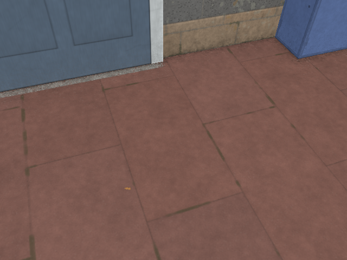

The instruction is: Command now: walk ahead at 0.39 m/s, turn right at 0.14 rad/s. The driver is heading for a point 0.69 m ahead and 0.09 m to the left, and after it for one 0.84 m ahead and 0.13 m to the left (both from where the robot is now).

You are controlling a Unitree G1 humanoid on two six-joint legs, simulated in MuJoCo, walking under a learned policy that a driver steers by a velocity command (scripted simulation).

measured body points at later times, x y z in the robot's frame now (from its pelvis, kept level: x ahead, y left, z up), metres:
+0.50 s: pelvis +0.23 -0.05 -0.02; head +0.24 -0.04 +0.43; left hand +0.23 +0.18 -0.16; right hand +0.45 -0.24 -0.12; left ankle +0.41 +0.09 -0.70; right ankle +0.08 -0.16 -0.75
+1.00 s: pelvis +0.50 +0.00 -0.02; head +0.53 +0.03 +0.43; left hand +0.62 +0.31 -0.09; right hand +0.69 -0.23 -0.12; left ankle +0.44 +0.07 -0.75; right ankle +0.70 -0.07 -0.72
